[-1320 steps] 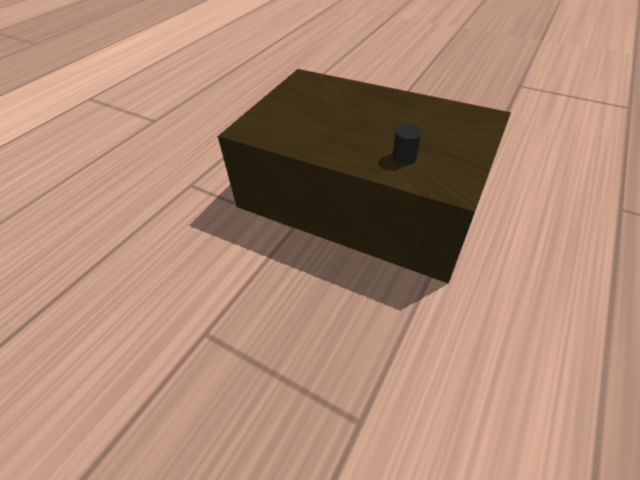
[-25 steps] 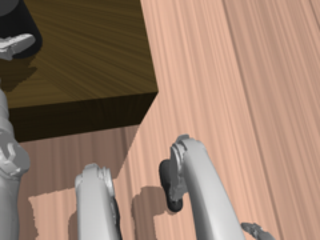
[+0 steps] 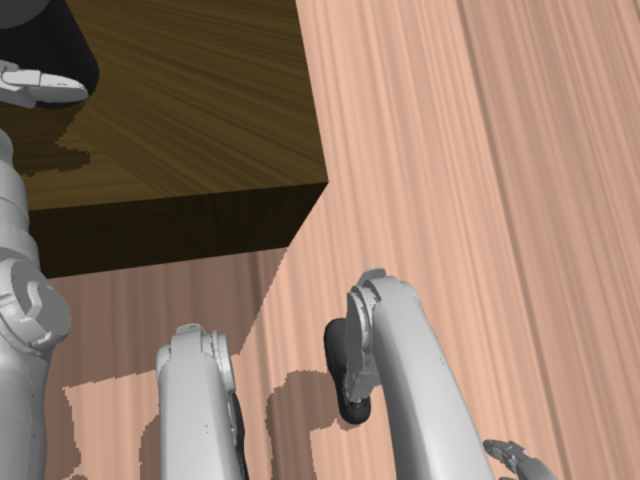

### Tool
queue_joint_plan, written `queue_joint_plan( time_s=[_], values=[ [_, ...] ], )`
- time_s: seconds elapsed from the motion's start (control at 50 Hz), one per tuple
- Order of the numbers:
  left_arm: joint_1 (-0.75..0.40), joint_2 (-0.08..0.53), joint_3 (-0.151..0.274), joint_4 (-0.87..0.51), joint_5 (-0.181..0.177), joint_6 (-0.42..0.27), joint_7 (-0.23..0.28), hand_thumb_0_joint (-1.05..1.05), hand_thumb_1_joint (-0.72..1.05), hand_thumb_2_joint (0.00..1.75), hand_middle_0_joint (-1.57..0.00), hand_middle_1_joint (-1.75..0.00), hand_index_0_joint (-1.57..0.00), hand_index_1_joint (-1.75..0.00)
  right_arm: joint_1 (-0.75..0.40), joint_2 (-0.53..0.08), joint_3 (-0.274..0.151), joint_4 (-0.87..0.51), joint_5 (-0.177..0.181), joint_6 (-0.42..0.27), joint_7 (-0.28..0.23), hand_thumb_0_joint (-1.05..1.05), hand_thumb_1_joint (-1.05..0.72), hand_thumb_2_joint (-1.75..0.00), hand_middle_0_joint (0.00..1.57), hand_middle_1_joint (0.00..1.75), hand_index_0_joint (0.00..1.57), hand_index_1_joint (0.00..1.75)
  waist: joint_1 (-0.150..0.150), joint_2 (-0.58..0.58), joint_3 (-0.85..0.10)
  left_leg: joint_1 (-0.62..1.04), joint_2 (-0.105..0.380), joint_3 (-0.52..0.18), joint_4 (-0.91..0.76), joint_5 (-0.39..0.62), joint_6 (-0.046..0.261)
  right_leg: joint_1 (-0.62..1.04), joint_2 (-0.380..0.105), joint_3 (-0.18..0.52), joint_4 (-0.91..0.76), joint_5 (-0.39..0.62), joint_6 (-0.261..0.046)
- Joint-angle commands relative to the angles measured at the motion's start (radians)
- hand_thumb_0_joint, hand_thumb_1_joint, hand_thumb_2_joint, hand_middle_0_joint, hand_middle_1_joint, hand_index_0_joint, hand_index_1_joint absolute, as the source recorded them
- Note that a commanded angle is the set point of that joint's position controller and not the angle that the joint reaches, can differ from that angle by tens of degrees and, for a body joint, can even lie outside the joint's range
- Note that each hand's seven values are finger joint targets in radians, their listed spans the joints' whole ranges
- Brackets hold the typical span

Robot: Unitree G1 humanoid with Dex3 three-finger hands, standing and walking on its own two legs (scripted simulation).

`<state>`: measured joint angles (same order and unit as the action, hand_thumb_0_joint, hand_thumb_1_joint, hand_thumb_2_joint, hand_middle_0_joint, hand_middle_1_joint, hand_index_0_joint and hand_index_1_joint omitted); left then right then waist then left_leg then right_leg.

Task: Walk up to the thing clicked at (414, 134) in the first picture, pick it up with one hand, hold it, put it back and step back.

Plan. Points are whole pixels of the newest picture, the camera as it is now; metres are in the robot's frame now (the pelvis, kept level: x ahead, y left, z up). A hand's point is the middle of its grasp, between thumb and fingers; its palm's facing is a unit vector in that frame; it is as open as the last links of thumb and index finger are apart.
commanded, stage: withdraw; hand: left
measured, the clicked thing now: (27, 34) +0.60 +0.20 +0.01
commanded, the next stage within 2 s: rise in 0.32 s
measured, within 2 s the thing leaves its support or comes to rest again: neither
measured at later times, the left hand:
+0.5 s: hand out of the picture +0.60 +0.27 +0.16, palm faces +0.21 -0.97 -0.13, open 17.4 cm
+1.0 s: hand out of the picture +0.51 +0.29 +0.21, palm faces +0.18 -0.91 -0.38, open 17.7 cm
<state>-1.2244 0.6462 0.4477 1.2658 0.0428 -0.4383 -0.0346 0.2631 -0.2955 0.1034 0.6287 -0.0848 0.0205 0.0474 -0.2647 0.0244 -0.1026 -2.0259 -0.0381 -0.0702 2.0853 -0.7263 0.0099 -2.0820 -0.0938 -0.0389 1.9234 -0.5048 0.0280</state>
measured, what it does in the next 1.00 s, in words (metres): rises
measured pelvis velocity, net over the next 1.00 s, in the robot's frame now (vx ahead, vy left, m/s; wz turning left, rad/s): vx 0.06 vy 0.01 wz -0.01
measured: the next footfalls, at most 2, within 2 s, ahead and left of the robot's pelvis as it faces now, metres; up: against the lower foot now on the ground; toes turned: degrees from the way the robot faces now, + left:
none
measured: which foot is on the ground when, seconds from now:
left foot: down 0.00-1.00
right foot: down 0.00-1.00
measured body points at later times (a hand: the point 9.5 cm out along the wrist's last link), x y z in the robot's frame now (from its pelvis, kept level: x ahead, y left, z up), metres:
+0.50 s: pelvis +0.01 +0.01 +0.10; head +0.23 +0.05 +0.49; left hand +0.58 +0.32 +0.17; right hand +0.03 -0.26 -0.01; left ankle +0.06 +0.11 -0.40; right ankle +0.13 -0.14 -0.40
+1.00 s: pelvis +0.06 +0.01 +0.25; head +0.20 +0.04 +0.68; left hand +0.50 +0.33 +0.23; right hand +0.06 -0.26 +0.15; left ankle +0.06 +0.11 -0.40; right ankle +0.13 -0.14 -0.40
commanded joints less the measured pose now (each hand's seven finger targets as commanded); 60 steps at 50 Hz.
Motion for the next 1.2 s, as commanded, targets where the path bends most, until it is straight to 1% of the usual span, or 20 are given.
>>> queue_joint_plan(
  time_s=[0.0,0.08,0.2,0.36,0.42,0.44,0.46,0.48,0.58,0.62,0.66,0.7,0.78,0.82,0.92,1.0,1.06,1.12,1.16,1.18],
  values=[
    [-0.480,0.244,0.010,-0.251,-0.003,-0.082,0.008,0.00,-0.61,0.13,-0.12,-0.13,-0.12,-0.13,0.259,-0.227,-0.074,0.009,0.000,0.006,-0.011,0.00,-0.89,-0.90,0.20,0.30,0.20,0.30,-0.029,0.289,-0.735,0.421,0.006,0.020,-0.303,0.249,-0.001,0.497,0.035,-0.024,-0.134,0.136,-0.072],
    [-0.512,0.352,0.062,-0.325,-0.005,-0.069,-0.008,0.00,-0.61,0.13,-0.11,-0.11,-0.10,-0.12,0.265,-0.233,-0.073,-0.004,0.008,0.016,-0.020,0.00,-0.90,-0.90,0.20,0.30,0.20,0.30,-0.007,0.321,-0.821,0.465,0.005,0.027,-0.317,0.277,-0.001,0.564,0.033,-0.013,-0.142,0.162,-0.073],
    [-0.511,0.428,0.088,-0.398,-0.011,0.005,-0.040,0.00,-0.61,0.15,-0.10,-0.11,-0.10,-0.12,0.276,-0.224,-0.082,-0.028,0.034,0.035,-0.041,0.00,-0.90,-0.90,0.20,0.30,0.20,0.30,0.011,0.338,-0.922,0.582,0.012,0.029,-0.397,0.294,0.002,0.690,0.039,0.003,-0.235,0.180,-0.074],
    [-0.391,0.321,-0.002,-0.326,-0.052,0.133,-0.107,0.00,-0.58,0.11,-0.07,-0.10,-0.09,-0.09,0.280,-0.203,-0.082,-0.016,0.068,0.020,-0.075,0.00,-0.88,-0.90,0.20,0.30,0.20,0.30,-0.002,0.249,-0.720,0.660,0.038,0.005,-0.530,0.271,0.006,0.740,0.055,-0.011,-0.402,0.147,-0.072],
    [-0.344,0.255,-0.043,-0.264,-0.067,0.154,-0.124,0.00,-0.51,0.09,-0.05,-0.04,-0.04,-0.05,0.264,-0.192,-0.078,-0.015,0.076,0.007,-0.080,0.00,-0.82,-0.89,0.20,0.30,0.20,0.30,0.001,0.211,-0.568,0.672,0.050,-0.023,-0.604,0.208,0.004,0.709,0.060,-0.020,-0.460,0.085,-0.071],
    [-0.297,0.388,-0.046,-0.140,0.068,0.211,-0.064,0.00,-0.51,0.07,-0.07,-0.03,-0.06,-0.04,0.246,-0.202,-0.084,-0.004,0.067,0.028,-0.074,0.00,-0.88,-0.90,0.20,0.30,0.20,0.30,0.040,0.232,-0.588,0.763,0.047,-0.016,-0.680,0.196,-0.001,0.758,0.062,-0.007,-0.521,0.072,-0.074],
    [-0.329,0.341,-0.058,-0.175,0.056,0.230,-0.039,0.00,-0.51,0.07,-0.07,-0.03,-0.06,-0.04,0.254,-0.199,-0.085,-0.011,0.072,0.037,-0.074,0.00,-0.89,-0.91,0.20,0.30,0.20,0.30,0.016,0.231,-0.575,0.792,0.057,-0.027,-0.697,0.222,-0.007,0.761,0.068,-0.012,-0.532,0.097,-0.073],
    [-0.369,0.338,-0.065,-0.224,0.056,0.237,-0.026,0.00,-0.51,0.07,-0.06,-0.02,-0.04,-0.03,0.260,-0.197,-0.088,-0.016,0.075,0.045,-0.072,0.00,-0.87,-0.90,0.20,0.30,0.20,0.30,0.023,0.219,-0.590,0.797,0.053,-0.020,-0.715,0.207,-0.003,0.809,0.073,-0.008,-0.560,0.093,-0.071],
    [-0.309,0.553,0.030,-0.274,0.114,0.280,0.043,0.00,-0.56,0.06,-0.07,-0.07,-0.07,-0.07,0.273,-0.187,-0.079,-0.026,0.081,0.075,-0.074,0.00,-0.89,-0.90,0.20,0.30,0.20,0.30,0.080,0.256,-0.717,1.013,0.062,-0.012,-0.811,0.434,-0.014,1.043,0.083,-0.008,-0.646,0.267,-0.070],
    [-0.311,0.478,-0.006,-0.226,0.110,0.288,0.063,0.00,-0.60,0.03,-0.05,-0.05,-0.05,-0.05,0.280,-0.172,-0.073,-0.016,0.080,0.077,-0.078,0.00,-0.89,-0.90,0.20,0.30,0.20,0.30,0.043,0.239,-0.648,1.045,0.068,-0.013,-0.855,0.476,-0.017,1.077,0.088,-0.013,-0.696,0.302,-0.070],
    [-0.279,0.441,-0.019,-0.150,0.110,0.299,0.085,0.00,-0.57,0.05,-0.06,-0.06,-0.06,-0.06,0.273,-0.172,-0.075,-0.006,0.078,0.068,-0.082,0.00,-0.89,-0.90,0.20,0.30,0.20,0.30,0.035,0.220,-0.550,1.075,0.072,-0.011,-0.902,0.451,-0.017,1.072,0.091,-0.016,-0.757,0.267,-0.069],
    [-0.211,0.422,-0.027,-0.085,0.112,0.305,0.097,0.00,-0.57,0.05,-0.06,-0.06,-0.06,-0.06,0.273,-0.176,-0.077,-0.007,0.076,0.061,-0.083,0.00,-0.89,-0.90,0.20,0.30,0.20,0.30,0.045,0.221,-0.492,1.105,0.072,0.000,-0.939,0.455,-0.018,1.098,0.090,-0.014,-0.805,0.264,-0.073],
    [-0.067,0.282,-0.102,-0.015,0.097,0.332,0.090,0.00,-0.61,0.03,-0.05,-0.05,-0.05,-0.05,0.281,-0.172,-0.086,-0.019,0.080,0.049,-0.077,0.00,-0.89,-0.90,0.20,0.30,0.20,0.30,0.063,0.180,-0.416,1.166,0.073,0.019,-1.006,0.507,-0.022,1.174,0.098,-0.020,-0.897,0.300,-0.077],
    [0.003,0.248,-0.123,-0.052,0.088,0.347,0.089,0.00,-0.60,0.03,-0.05,-0.05,-0.05,-0.05,0.279,-0.171,-0.094,-0.025,0.088,0.045,-0.077,0.00,-0.89,-0.90,0.20,0.30,0.20,0.30,0.082,0.169,-0.422,1.197,0.073,0.025,-1.047,0.513,-0.022,1.239,0.099,-0.018,-0.934,0.314,-0.077],
    [0.213,0.149,-0.158,-0.229,0.051,0.377,0.087,0.00,-0.61,0.02,-0.04,-0.04,-0.04,-0.04,0.283,-0.164,-0.125,-0.027,0.108,0.035,-0.082,0.00,-0.89,-0.90,0.20,0.30,0.20,0.30,0.133,0.173,-0.498,1.393,0.083,0.020,-1.121,0.721,-0.045,1.359,0.109,-0.032,-0.983,0.433,-0.081],
    [0.332,0.153,-0.142,-0.466,0.018,0.384,0.124,0.00,-0.60,0.03,-0.05,-0.04,-0.05,-0.05,0.205,-0.147,-0.141,-0.071,0.127,0.021,-0.110,0.00,-0.89,-0.90,0.20,0.30,0.20,0.30,0.170,0.168,-0.454,1.449,0.078,0.014,-1.218,0.659,-0.048,1.466,0.105,-0.024,-1.055,0.403,-0.074],
    [0.507,0.057,-0.164,-0.538,-0.006,0.397,0.148,0.00,-0.60,0.03,-0.05,-0.05,-0.05,-0.05,0.175,-0.122,-0.146,-0.078,0.134,0.004,-0.131,0.00,-0.89,-0.90,0.20,0.30,0.20,0.30,0.181,0.138,-0.361,1.460,0.072,0.024,-1.275,0.592,-0.038,1.526,0.105,-0.019,-1.113,0.375,-0.068],
    [0.616,0.027,-0.162,-0.646,-0.023,0.409,0.170,0.00,-0.57,0.05,-0.06,-0.06,-0.05,-0.06,0.151,-0.108,-0.144,-0.075,0.135,-0.009,-0.152,0.00,-0.89,-0.90,0.20,0.30,0.20,0.30,0.196,0.136,-0.316,1.491,0.066,0.047,-1.309,0.603,-0.033,1.589,0.103,-0.013,-1.154,0.391,-0.069],
    [0.722,-0.126,-0.253,-0.686,-0.039,0.422,0.164,0.00,-0.58,0.04,-0.06,-0.06,-0.06,-0.06,0.115,-0.086,-0.139,-0.105,0.134,-0.023,-0.156,0.00,-0.90,-0.90,0.20,0.30,0.20,0.30,0.190,0.105,-0.266,1.506,0.064,0.056,-1.328,0.614,-0.028,1.609,0.106,-0.019,-1.174,0.407,-0.068],
    [0.761,-0.103,-0.226,-0.691,-0.040,0.429,0.170,0.00,-0.61,0.02,-0.05,-0.05,-0.05,-0.05,0.116,-0.098,-0.149,-0.091,0.130,-0.027,-0.162,0.00,-0.90,-0.90,0.20,0.30,0.20,0.30,0.193,0.103,-0.267,1.523,0.069,0.056,-1.329,0.651,-0.032,1.615,0.109,-0.023,-1.173,0.428,-0.069]
  ],
)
